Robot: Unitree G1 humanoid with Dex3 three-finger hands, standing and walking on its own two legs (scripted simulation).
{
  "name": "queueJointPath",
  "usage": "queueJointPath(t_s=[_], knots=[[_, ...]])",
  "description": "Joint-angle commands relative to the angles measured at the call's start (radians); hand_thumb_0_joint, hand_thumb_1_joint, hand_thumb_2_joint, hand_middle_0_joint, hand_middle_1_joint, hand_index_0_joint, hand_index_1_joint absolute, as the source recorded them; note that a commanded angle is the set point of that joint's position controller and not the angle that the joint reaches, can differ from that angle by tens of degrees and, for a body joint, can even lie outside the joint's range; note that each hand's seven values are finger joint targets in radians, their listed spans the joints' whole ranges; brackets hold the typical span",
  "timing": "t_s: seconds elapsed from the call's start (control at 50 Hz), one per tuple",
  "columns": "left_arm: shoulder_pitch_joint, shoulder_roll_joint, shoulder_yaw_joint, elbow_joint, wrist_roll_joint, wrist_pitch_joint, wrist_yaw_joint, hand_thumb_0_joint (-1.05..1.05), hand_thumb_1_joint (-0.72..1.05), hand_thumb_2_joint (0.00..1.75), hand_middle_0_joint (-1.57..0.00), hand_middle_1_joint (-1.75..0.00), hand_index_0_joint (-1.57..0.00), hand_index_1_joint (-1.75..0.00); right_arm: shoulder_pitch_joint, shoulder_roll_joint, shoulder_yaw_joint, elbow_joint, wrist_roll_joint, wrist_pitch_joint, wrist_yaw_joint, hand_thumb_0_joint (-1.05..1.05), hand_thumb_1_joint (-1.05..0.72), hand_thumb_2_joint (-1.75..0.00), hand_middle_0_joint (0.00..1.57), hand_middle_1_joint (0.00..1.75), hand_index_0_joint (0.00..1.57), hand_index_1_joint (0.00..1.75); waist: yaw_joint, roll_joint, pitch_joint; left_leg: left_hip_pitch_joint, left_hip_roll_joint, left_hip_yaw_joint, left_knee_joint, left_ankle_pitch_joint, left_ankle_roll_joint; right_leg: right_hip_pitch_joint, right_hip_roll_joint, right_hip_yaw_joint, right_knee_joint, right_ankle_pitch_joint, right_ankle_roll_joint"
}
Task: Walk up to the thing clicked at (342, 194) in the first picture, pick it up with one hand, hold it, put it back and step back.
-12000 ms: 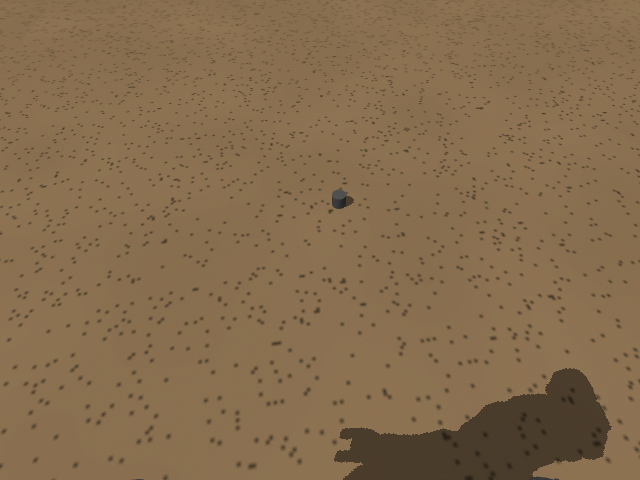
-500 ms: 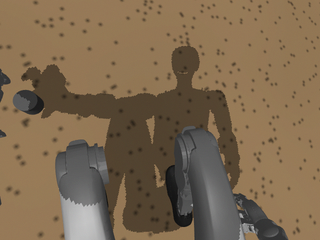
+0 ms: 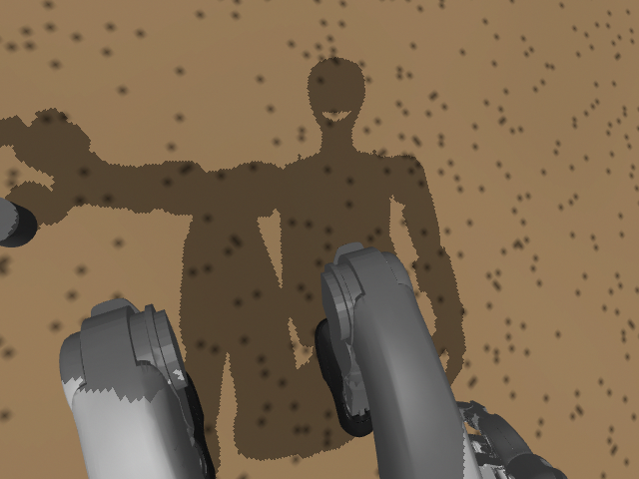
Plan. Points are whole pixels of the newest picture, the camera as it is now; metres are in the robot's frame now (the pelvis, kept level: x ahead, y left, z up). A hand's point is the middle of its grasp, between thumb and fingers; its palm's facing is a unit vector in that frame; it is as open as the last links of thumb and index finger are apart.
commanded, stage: close in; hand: left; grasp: from above
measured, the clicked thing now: (2, 223) +0.44 +0.35 -0.28
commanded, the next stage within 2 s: rest palm in 0.12 s
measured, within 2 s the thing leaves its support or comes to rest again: neither
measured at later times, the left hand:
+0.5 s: hand out of the picture +0.41 +0.34 -0.24, palm faces -0.42 -0.13 -0.90, open 14.0 cm
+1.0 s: hand (0, 237) +0.42 +0.34 -0.26, palm faces -0.50 -0.20 -0.84, open 14.0 cm
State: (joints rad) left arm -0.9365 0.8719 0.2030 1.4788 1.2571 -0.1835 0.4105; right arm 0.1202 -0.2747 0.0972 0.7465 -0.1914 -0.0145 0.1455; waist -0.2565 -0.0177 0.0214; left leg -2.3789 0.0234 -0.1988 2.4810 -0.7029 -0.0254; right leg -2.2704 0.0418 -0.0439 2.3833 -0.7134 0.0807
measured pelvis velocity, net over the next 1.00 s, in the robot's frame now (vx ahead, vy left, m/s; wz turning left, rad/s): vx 0.00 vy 0.01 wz -0.06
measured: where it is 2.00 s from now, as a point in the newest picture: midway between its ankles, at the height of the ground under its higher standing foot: (273, 423)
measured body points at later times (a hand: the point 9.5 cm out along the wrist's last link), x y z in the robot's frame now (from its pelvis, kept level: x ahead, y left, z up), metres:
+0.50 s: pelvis -0.01 +0.00 -0.01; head +0.24 +0.13 +0.34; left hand +0.43 +0.34 -0.18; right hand +0.09 -0.28 -0.09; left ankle +0.06 +0.13 -0.28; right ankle +0.10 -0.14 -0.28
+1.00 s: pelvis +0.00 +0.01 -0.01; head +0.28 +0.12 +0.32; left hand +0.44 +0.35 -0.21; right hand +0.06 -0.25 -0.10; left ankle +0.06 +0.13 -0.28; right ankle +0.10 -0.14 -0.28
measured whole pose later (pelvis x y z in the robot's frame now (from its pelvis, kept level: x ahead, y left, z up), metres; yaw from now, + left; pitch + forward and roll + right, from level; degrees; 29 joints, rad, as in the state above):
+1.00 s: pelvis +0.00 +0.01 -0.01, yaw -4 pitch +29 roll -14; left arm -0.93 1.01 0.22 1.66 1.27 -0.31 0.53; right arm 0.05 -0.28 0.25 0.71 -0.29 -0.13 0.21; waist -0.31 -0.12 0.14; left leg -2.36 0.02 -0.28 2.57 -0.74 -0.03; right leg -2.23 0.06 -0.10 2.41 -0.72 0.09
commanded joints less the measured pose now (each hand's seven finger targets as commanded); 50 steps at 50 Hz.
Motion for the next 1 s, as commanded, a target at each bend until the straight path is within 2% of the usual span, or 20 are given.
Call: queueJointPath(t_s=[0.0, 0.1, 0.14, 0.22, 0.32, 0.42, 0.46, 0.58, 0.64, 0.68, 0.7, 0.72, 0.76, 0.8, 0.82, 0.84, 0.86, 0.9, 0.94, 0.98], knots=[[-0.201, 0.272, -0.029, -0.136, -0.053, -0.029, -0.071, 0.0, -0.49, 0.9, -0.05, -1.1, -0.1, -1.04, 0.177, -0.269, -0.076, -0.018, 0.009, -0.001, -0.006, 0.0, -0.9, -0.89, 0.2, 0.3, 0.2, 0.3, 0.006, 0.218, -0.679, 0.453, -0.015, 0.134, -0.23, 0.204, 0.066, 0.4, 0.015, -0.12, -0.244, 0.275, -0.088], [-0.237, 0.257, -0.045, -0.143, -0.066, -0.168, -0.086, 0.0, -0.5, 0.92, -0.05, -1.08, -0.1, -1.03, 0.19, -0.284, -0.06, -0.004, -0.004, 0.006, -0.014, 0.0, -0.9, -0.89, 0.2, 0.3, 0.2, 0.3, -0.019, 0.202, -0.634, 0.469, -0.012, 0.114, -0.209, 0.182, 0.052, 0.389, 0.019, -0.139, -0.256, 0.236, -0.091], [-0.24, 0.275, -0.032, -0.139, -0.049, -0.222, -0.063, 0.0, -0.51, 0.92, -0.05, -1.06, -0.1, -1.02, 0.181, -0.276, -0.054, -0.005, -0.017, 0.01, -0.012, 0.0, -0.9, -0.89, 0.2, 0.3, 0.2, 0.3, -0.011, 0.25, -0.638, 0.522, -0.009, 0.112, -0.211, 0.185, 0.044, 0.376, 0.022, -0.143, -0.248, 0.225, -0.094], [-0.244, 0.322, 0.0, -0.103, 0.033, -0.281, 0.034, 0.0, -0.5, 0.94, -0.05, -1.04, -0.08, -1.01, 0.146, -0.281, -0.031, -0.004, -0.032, 0.021, -0.011, 0.0, -0.89, -0.9, 0.2, 0.3, 0.2, 0.3, 0.0, 0.32, -0.644, 0.58, -0.006, 0.11, -0.208, 0.212, 0.036, 0.343, 0.028, -0.157, -0.224, 0.241, -0.099], [-0.268, 0.317, 0.004, 0.05, 0.134, -0.263, 0.183, 0.0, -0.49, 0.94, -0.04, -1.03, -0.07, -1.0, 0.094, -0.292, -0.016, 0.01, -0.057, 0.008, -0.007, 0.0, -0.89, -0.9, 0.2, 0.3, 0.2, 0.3, -0.033, 0.348, -0.576, 0.592, 0.003, 0.095, -0.21, 0.215, 0.032, 0.231, 0.031, -0.186, -0.179, 0.243, -0.101], [-0.297, 0.315, -0.017, 0.09, 0.173, -0.169, 0.296, 0.0, -0.49, 0.94, -0.05, -1.04, -0.07, -1.01, 0.053, -0.304, -0.01, 0.017, -0.089, -0.027, 0.003, 0.0, -0.89, -0.9, 0.2, 0.3, 0.2, 0.3, -0.041, 0.426, -0.611, 0.629, 0.001, 0.105, -0.205, 0.23, 0.022, 0.22, 0.036, -0.184, -0.154, 0.268, -0.103], [-0.311, 0.292, -0.041, 0.131, 0.159, -0.124, 0.313, 0.0, -0.47, 0.91, -0.04, -1.05, -0.08, -1.0, 0.044, -0.304, -0.007, 0.023, -0.095, -0.05, 0.014, 0.0, -0.9, -0.9, 0.2, 0.3, 0.2, 0.3, -0.055, 0.427, -0.588, 0.585, 0.0, 0.109, -0.19, 0.203, 0.022, 0.215, 0.036, -0.181, -0.146, 0.261, -0.104], [-0.33, 0.347, -0.019, 0.157, 0.089, -0.033, 0.291, 0.0, -0.48, 0.9, -0.04, -1.07, -0.09, -1.02, 0.064, -0.326, 0.011, 0.011, -0.098, -0.107, 0.034, 0.0, -0.9, -0.9, 0.2, 0.3, 0.2, 0.3, -0.069, 0.398, -0.557, 0.513, 0.003, 0.105, -0.175, 0.141, 0.037, 0.243, 0.033, -0.185, -0.159, 0.229, -0.094], [-0.334, 0.316, -0.049, 0.148, 0.045, -0.025, 0.247, 0.0, -0.45, 0.86, -0.03, -1.09, -0.1, -1.02, 0.057, -0.316, 0.024, 0.008, -0.095, -0.134, 0.047, 0.0, -0.9, -0.9, 0.2, 0.3, 0.2, 0.3, -0.08, 0.391, -0.57, 0.524, 0.009, 0.083, -0.173, 0.138, 0.038, 0.253, 0.041, -0.194, -0.148, 0.229, -0.097], [-0.301, 0.357, -0.023, 0.144, 0.021, -0.026, 0.217, 0.0, -0.45, 0.87, -0.03, -1.08, -0.09, -1.02, 0.064, -0.333, 0.027, -0.024, -0.09, -0.15, 0.052, 0.0, -0.9, -0.9, 0.2, 0.3, 0.2, 0.3, -0.075, 0.359, -0.573, 0.517, 0.008, 0.075, -0.168, 0.165, 0.042, 0.287, 0.038, -0.194, -0.147, 0.251, -0.093], [-0.239, 0.396, 0.003, 0.16, 0.014, -0.026, 0.206, 0.0, -0.46, 0.87, -0.03, -1.08, -0.09, -1.01, 0.064, -0.339, 0.027, -0.023, -0.085, -0.148, 0.048, 0.0, -0.9, -0.9, 0.2, 0.3, 0.2, 0.3, -0.048, 0.344, -0.59, 0.512, 0.008, 0.076, -0.17, 0.188, 0.043, 0.317, 0.041, -0.19, -0.155, 0.264, -0.095], [-0.211, 0.389, 0.008, 0.151, 0.011, -0.027, 0.191, 0.0, -0.47, 0.88, -0.03, -1.07, -0.09, -1.01, 0.082, -0.332, 0.027, -0.023, -0.084, -0.145, 0.047, 0.0, -0.9, -0.9, 0.2, 0.3, 0.2, 0.3, -0.049, 0.357, -0.602, 0.533, 0.005, 0.08, -0.172, 0.229, 0.038, 0.34, 0.039, -0.186, -0.15, 0.294, -0.095], [-0.209, 0.358, -0.016, 0.142, 0.0, -0.039, 0.164, 0.0, -0.47, 0.89, -0.04, -1.07, -0.09, -1.01, 0.086, -0.327, 0.038, -0.024, -0.092, -0.146, 0.053, 0.0, -0.9, -0.9, 0.2, 0.3, 0.2, 0.3, -0.065, 0.371, -0.597, 0.538, 0.008, 0.078, -0.166, 0.255, 0.035, 0.358, 0.042, -0.189, -0.147, 0.32, -0.094], [-0.223, 0.342, -0.035, 0.078, -0.018, -0.062, 0.141, 0.0, -0.48, 0.9, -0.04, -1.06, -0.08, -1.01, 0.076, -0.32, 0.043, -0.037, -0.081, -0.141, 0.053, 0.0, -0.9, -0.9, 0.2, 0.3, 0.2, 0.3, -0.056, 0.378, -0.602, 0.538, 0.009, 0.071, -0.17, 0.271, 0.034, 0.375, 0.045, -0.191, -0.157, 0.331, -0.094], [-0.182, 0.415, 0.022, 0.134, -0.018, -0.065, 0.141, 0.0, -0.49, 0.9, -0.04, -1.06, -0.08, -1.01, 0.105, -0.326, 0.051, -0.017, -0.082, -0.135, 0.054, 0.0, -0.9, -0.9, 0.2, 0.3, 0.2, 0.3, -0.061, 0.357, -0.601, 0.535, 0.012, 0.07, -0.16, 0.272, 0.036, 0.388, 0.043, -0.194, -0.153, 0.338, -0.092], [-0.18, 0.388, 0.0, 0.087, -0.016, -0.079, 0.135, 0.0, -0.49, 0.9, -0.04, -1.05, -0.08, -1.01, 0.096, -0.338, 0.041, -0.036, -0.078, -0.132, 0.051, 0.0, -0.9, -0.9, 0.2, 0.3, 0.2, 0.3, -0.051, 0.364, -0.606, 0.538, 0.012, 0.069, -0.165, 0.286, 0.034, 0.39, 0.046, -0.191, -0.154, 0.341, -0.093], [-0.149, 0.42, 0.042, 0.079, -0.02, -0.094, 0.141, 0.0, -0.5, 0.9, -0.04, -1.04, -0.08, -1.0, 0.112, -0.339, 0.04, -0.024, -0.079, -0.124, 0.049, 0.0, -0.9, -0.9, 0.2, 0.3, 0.2, 0.3, -0.045, 0.369, -0.625, 0.559, 0.013, 0.065, -0.168, 0.319, 0.031, 0.414, 0.045, -0.197, -0.157, 0.363, -0.092], [-0.188, 0.411, 0.027, 0.072, -0.005, -0.122, 0.143, 0.0, -0.5, 0.91, -0.04, -1.03, -0.08, -0.99, 0.127, -0.327, 0.062, -0.021, -0.089, -0.113, 0.056, 0.0, -0.9, -0.9, 0.2, 0.3, 0.2, 0.3, -0.075, 0.38, -0.598, 0.563, 0.018, 0.058, -0.154, 0.332, 0.031, 0.41, 0.045, -0.205, -0.146, 0.376, -0.091], [-0.198, 0.427, 0.043, 0.058, 0.006, -0.154, 0.156, 0.0, -0.52, 0.93, -0.05, -1.02, -0.07, -1.0, 0.12, -0.34, 0.058, -0.025, -0.091, -0.104, 0.057, 0.0, -0.9, -0.9, 0.2, 0.3, 0.2, 0.3, -0.075, 0.384, -0.591, 0.557, 0.021, 0.055, -0.154, 0.313, 0.031, 0.405, 0.047, -0.209, -0.151, 0.363, -0.091], [-0.236, 0.4, 0.005, 0.06, 0.017, -0.181, 0.17, 0.0, -0.52, 0.94, -0.05, -1.01, -0.07, -0.99, 0.096, -0.346, 0.06, -0.037, -0.098, -0.107, 0.06, 0.0, -0.9, -0.9, 0.2, 0.3, 0.2, 0.3, -0.094, 0.388, -0.55, 0.545, 0.02, 0.06, -0.149, 0.26, 0.031, 0.379, 0.048, -0.211, -0.151, 0.329, -0.091]])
